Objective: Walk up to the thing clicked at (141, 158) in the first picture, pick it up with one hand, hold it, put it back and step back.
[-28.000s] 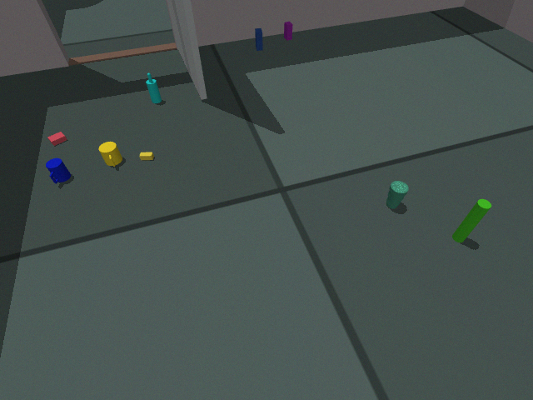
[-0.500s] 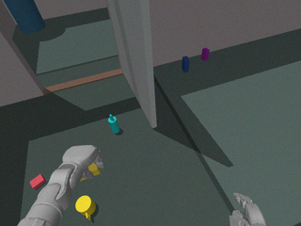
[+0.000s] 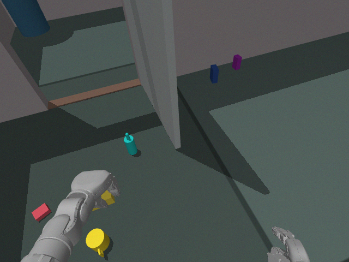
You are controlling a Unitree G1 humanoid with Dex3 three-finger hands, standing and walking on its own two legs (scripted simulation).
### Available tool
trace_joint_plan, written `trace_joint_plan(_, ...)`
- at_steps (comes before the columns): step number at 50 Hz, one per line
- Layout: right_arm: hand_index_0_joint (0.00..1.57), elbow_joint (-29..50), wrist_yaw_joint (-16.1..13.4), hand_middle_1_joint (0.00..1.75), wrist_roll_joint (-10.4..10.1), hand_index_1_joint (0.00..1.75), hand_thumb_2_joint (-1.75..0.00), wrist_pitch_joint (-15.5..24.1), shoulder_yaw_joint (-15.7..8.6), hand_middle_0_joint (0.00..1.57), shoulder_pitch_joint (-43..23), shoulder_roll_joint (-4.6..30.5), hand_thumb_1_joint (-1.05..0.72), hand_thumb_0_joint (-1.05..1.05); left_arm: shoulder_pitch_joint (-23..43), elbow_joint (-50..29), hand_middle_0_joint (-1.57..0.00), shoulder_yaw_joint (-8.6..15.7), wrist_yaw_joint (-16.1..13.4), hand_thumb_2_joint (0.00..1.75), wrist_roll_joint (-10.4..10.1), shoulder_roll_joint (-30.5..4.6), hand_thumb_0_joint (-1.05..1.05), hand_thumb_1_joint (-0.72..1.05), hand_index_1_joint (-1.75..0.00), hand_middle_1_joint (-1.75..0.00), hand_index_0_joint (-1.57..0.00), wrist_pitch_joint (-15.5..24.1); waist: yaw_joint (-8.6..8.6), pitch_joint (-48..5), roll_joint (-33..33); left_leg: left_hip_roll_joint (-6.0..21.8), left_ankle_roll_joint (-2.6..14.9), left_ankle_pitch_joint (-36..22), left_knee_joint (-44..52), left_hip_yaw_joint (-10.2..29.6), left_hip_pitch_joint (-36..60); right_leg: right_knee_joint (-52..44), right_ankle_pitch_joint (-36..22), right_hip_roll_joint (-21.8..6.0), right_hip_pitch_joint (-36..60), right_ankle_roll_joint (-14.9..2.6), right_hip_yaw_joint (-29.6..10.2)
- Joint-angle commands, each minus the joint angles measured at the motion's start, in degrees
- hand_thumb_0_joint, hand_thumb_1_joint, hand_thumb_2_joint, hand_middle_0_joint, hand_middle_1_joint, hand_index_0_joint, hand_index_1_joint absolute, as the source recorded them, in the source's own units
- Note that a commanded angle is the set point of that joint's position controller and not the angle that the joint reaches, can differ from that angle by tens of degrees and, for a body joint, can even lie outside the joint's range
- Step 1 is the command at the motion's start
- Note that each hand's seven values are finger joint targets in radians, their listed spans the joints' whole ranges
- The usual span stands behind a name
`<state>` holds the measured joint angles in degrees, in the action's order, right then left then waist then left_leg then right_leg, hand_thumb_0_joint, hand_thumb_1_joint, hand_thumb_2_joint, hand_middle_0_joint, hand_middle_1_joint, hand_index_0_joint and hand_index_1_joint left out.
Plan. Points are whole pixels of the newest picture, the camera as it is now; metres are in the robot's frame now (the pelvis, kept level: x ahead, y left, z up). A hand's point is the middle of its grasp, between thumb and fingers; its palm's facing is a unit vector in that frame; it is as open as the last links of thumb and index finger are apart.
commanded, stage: crouch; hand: left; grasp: from above
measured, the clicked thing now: (100, 199) +0.31 +0.23 -0.08
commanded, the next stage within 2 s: lower in 1.82 s
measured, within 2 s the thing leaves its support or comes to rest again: neither
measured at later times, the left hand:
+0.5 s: hand (113, 217) +0.31 +0.24 -0.25, palm faces -0.43 +0.06 -0.90, open 4.9 cm
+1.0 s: hand (124, 232) +0.33 +0.26 -0.47, palm faces -0.46 +0.01 -0.89, open 4.9 cm
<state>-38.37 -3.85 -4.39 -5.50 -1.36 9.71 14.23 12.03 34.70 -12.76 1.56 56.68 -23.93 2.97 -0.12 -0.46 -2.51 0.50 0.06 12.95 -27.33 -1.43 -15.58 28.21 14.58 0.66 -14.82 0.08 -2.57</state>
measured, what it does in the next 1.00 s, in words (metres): lowers itself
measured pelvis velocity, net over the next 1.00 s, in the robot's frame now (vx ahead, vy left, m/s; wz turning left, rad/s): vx -0.07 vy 0.01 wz -0.03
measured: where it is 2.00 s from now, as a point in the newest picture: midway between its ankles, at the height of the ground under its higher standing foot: outside the picture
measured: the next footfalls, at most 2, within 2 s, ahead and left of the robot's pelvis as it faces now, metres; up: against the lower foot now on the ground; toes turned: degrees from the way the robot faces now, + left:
none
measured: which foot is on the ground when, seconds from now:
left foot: down 0.00-1.00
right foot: down 0.00-1.00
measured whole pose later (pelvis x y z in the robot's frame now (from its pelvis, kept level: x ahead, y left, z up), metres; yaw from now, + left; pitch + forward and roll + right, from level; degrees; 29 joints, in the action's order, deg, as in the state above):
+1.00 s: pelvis -0.07 +0.01 -0.32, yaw -2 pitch +37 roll -6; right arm -42.6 3.2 4.9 2.2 -2.1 8.2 13.2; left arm 40.1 68.6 0.5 -21.6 72.2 -31.6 12.6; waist 7.3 -11.2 -0.9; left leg 0.2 0.4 36.2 -113.8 4.3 -114.6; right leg 111.7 38.9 1.6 -109.9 0.8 3.2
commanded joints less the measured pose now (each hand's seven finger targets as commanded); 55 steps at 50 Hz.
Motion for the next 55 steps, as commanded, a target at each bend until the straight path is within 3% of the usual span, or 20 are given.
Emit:
trace_joint_plan(1,0.20,7.3,-0.5,0.30,0.2,0.30,-0.90,2.1,-2.4,0.20,-4.2,6.9,-0.89,0.00,14.5,-6.1,-1.19,5.5,-4.5,0.00,1.2,-9.4,0.00,0.87,0.00,-0.04,-1.25,1.4,0.74,-10.4,4.4,-1.9,1.17,-10.5,0.1,-0.6,4.9,-3.3,-10.5,0.8,-1.9,-0.37,1.0)
trace_joint_plan(5,0.20,5.8,0.2,0.30,1.3,0.30,-0.90,1.6,-2.8,0.20,-2.7,7.3,-0.90,0.00,17.5,0.0,-1.17,6.8,-9.5,0.00,3.6,-10.0,0.00,0.88,0.00,-0.07,-1.25,3.1,1.67,-11.3,3.9,-1.9,0.73,-9.0,-5.5,-0.1,-1.1,2.3,-8.8,1.0,-7.2,-0.70,1.4)
trace_joint_plan(8,0.20,4.6,0.8,0.30,2.2,0.30,-0.90,1.7,-3.8,0.20,-0.8,8.0,-0.90,0.00,23.0,2.2,-1.17,6.8,-13.5,0.00,6.5,-10.3,0.00,0.86,0.00,-0.07,-1.24,3.6,2.34,-17.1,1.2,-1.7,0.34,-8.9,-12.4,-0.2,-4.8,8.4,-8.7,1.1,-13.3,-0.82,1.4)
trace_joint_plan(11,0.20,3.3,1.7,0.30,3.2,0.30,-0.90,2.2,-4.8,0.20,1.8,8.2,-0.90,0.00,27.3,6.8,-1.15,5.5,-17.5,0.00,8.8,-8.2,0.00,0.86,-0.03,-0.10,-1.23,3.7,4.10,-21.4,0.9,-1.4,0.48,-8.5,-21.1,0.4,-11.7,16.2,-8.0,1.3,-22.0,-1.02,1.6)
trace_joint_plan(14,0.20,3.2,2.4,0.30,3.7,0.30,-0.90,2.8,-5.5,0.20,3.3,8.7,-0.90,0.00,26.9,14.7,-1.17,5.4,-20.1,0.00,10.0,-6.8,0.00,0.86,-0.03,-0.10,-1.24,3.3,4.12,-23.3,1.8,-1.3,0.77,-4.3,-28.1,0.8,-20.9,22.7,-3.8,1.5,-29.6,-1.43,2.1)
trace_joint_plan(20,0.20,2.9,2.5,0.30,4.7,0.30,-0.90,4.4,-6.1,0.20,4.5,9.7,-0.90,0.00,34.7,19.8,-1.11,7.7,-23.5,0.00,11.2,-10.6,0.00,0.84,-0.06,-0.15,-1.21,3.1,4.18,-30.0,-1.7,-1.7,0.43,7.1,-38.2,1.7,-35.6,34.6,5.8,1.6,-43.5,-2.07,3.2)
trace_joint_plan(24,0.20,2.4,2.0,0.30,5.5,0.30,-0.90,5.6,-6.3,0.20,5.8,10.2,-0.90,0.00,39.6,19.3,-1.12,9.6,-24.7,0.00,11.4,-12.8,0.00,0.85,-0.07,-0.16,-1.21,3.1,4.76,-37.5,-4.0,-1.4,0.62,9.4,-45.6,3.4,-41.4,43.2,7.9,1.6,-52.5,-2.46,4.0)
trace_joint_plan(25,0.20,2.6,1.9,0.30,5.6,0.30,-0.90,5.7,-6.3,0.20,6.0,10.5,-0.90,0.00,37.7,21.3,-1.13,10.7,-24.9,0.00,11.3,-13.3,0.00,0.85,-0.08,-0.16,-1.22,2.8,4.55,-38.8,-3.8,-1.3,0.58,9.3,-46.8,3.6,-42.3,45.0,8.1,1.6,-53.7,-2.61,4.2)
trace_joint_plan(27,0.20,1.9,1.9,0.30,5.9,0.30,-0.90,6.1,-6.5,0.20,6.0,10.4,-0.90,0.00,38.2,21.4,-1.13,11.1,-24.9,0.04,10.8,-13.1,0.00,0.83,-0.08,-0.16,-1.20,2.4,4.49,-40.9,-3.9,-1.2,0.57,8.9,-49.7,4.0,-45.0,48.1,8.3,1.5,-56.9,-2.61,4.5)
trace_joint_plan(28,0.20,1.5,1.8,0.30,6.1,0.30,-0.90,6.4,-6.6,0.20,6.4,10.4,-0.90,0.00,40.6,20.1,-1.14,10.8,-25.0,0.08,10.7,-13.1,0.00,0.83,-0.09,-0.16,-1.21,2.3,5.36,-41.9,-4.5,-1.2,0.57,9.9,-51.0,4.0,-46.6,49.4,8.9,1.5,-58.5,-2.60,4.6)
trace_joint_plan(31,0.20,1.1,2.0,0.30,6.4,0.30,-0.90,6.9,-6.6,0.20,6.7,10.4,-0.90,0.00,40.8,22.4,-1.12,12.0,-24.5,0.06,10.9,-15.2,0.00,0.82,-0.10,-0.17,-1.20,2.4,5.36,-41.4,-3.6,-1.4,0.62,14.5,-54.0,4.5,-52.4,52.9,13.0,1.6,-62.9,-2.73,5.1)
trace_joint_plan(34,0.20,0.6,2.5,0.30,6.8,0.30,-0.90,7.4,-6.5,0.20,7.1,10.7,-0.89,0.00,42.4,24.5,-1.10,11.7,-23.4,0.03,10.5,-14.6,0.00,0.82,-0.09,-0.17,-1.19,3.3,7.05,-40.8,-3.0,-1.4,0.72,18.0,-57.6,5.4,-56.5,56.3,16.2,1.5,-68.7,-2.71,5.5)
trace_joint_plan(38,0.20,0.2,3.6,0.30,7.2,0.30,-0.90,8.3,-6.0,0.20,7.6,10.3,-0.89,0.00,42.6,26.9,-1.15,13.2,-23.0,0.07,10.9,-17.1,0.00,0.89,-0.10,-0.19,-1.24,5.4,7.90,-41.4,-0.5,-1.8,1.33,20.5,-63.4,5.2,-63.6,59.8,18.4,1.4,-72.0,-2.46,5.8)
trace_joint_plan(42,0.20,-0.7,4.6,0.30,8.0,0.30,-0.90,8.8,-5.4,0.20,7.1,10.6,-0.89,0.00,44.8,25.8,-1.15,15.1,-23.9,0.07,12.5,-20.7,0.00,0.92,-0.12,-0.21,-1.25,7.9,7.25,-43.9,-4.1,-1.9,1.27,20.3,-68.2,4.6,-66.2,63.8,18.7,1.4,-77.0,-2.48,5.8)
trace_joint_plan(44,0.20,-1.1,5.4,0.30,8.5,0.30,-0.90,9.0,-4.8,0.20,7.4,10.3,-0.89,0.00,44.9,24.8,-1.17,15.5,-24.6,0.08,12.8,-20.5,0.00,0.94,-0.12,-0.22,-1.27,8.9,7.11,-46.4,-5.3,-2.0,1.59,17.2,-71.3,3.8,-66.8,65.8,16.0,1.7,-77.7,-2.40,6.0)
trace_joint_plan(46,0.20,-1.5,5.9,0.30,8.9,0.30,-0.90,9.1,-4.8,0.20,8.1,10.9,-0.90,0.00,45.2,24.8,-1.18,17.5,-25.6,0.08,14.4,-23.4,0.00,0.95,-0.12,-0.21,-1.28,9.6,6.72,-49.3,-8.2,-1.8,1.37,13.8,-73.4,3.7,-65.1,68.4,13.6,1.6,-79.1,-2.49,6.2)
trace_joint_plan(48,0.20,-1.9,6.4,0.30,9.3,0.30,-0.90,9.0,-4.8,0.20,8.3,10.9,-0.89,0.00,46.7,24.3,-1.19,16.8,-26.4,0.09,15.2,-22.4,0.00,0.95,-0.11,-0.20,-1.28,10.1,7.33,-50.3,-10.2,-1.5,1.20,12.2,-74.8,4.1,-64.0,70.2,12.7,1.8,-81.4,-2.60,7.0)
trace_joint_plan(50,0.20,-2.3,6.9,0.30,9.7,0.30,-0.90,9.1,-4.8,0.20,8.0,10.5,-0.89,0.00,47.1,27.0,-1.19,16.2,-27.1,0.05,15.7,-21.5,0.00,0.96,-0.09,-0.19,-1.29,10.0,7.78,-47.1,-10.7,-1.1,1.03,13.7,-75.3,4.8,-65.2,71.6,13.9,1.9,-84.5,-2.77,7.5)
trace_joint_plan(53,0.20,-2.7,7.5,0.30,10.2,0.30,-0.90,9.3,-5.1,0.20,8.0,11.0,-0.89,0.00,48.1,27.4,-1.16,17.5,-28.1,0.02,15.7,-22.8,0.00,0.96,-0.09,-0.20,-1.28,9.5,7.52,-47.1,-11.3,-1.0,1.08,14.6,-77.0,4.7,-67.0,73.4,14.1,1.9,-86.0,-2.73,7.7)
trace_joint_plan(55,0.20,-2.7,7.9,0.30,10.3,0.30,-0.90,9.4,-5.3,0.20,7.4,11.1,-0.89,0.00,48.0,27.4,-1.18,16.4,-28.2,0.03,15.2,-21.7,0.00,0.96,-0.08,-0.17,-1.28,9.1,7.18,-47.4,-12.5,-0.7,0.92,14.7,-77.5,5.1,-66.3,74.9,14.3,2.1,-87.9,-2.89,8.2)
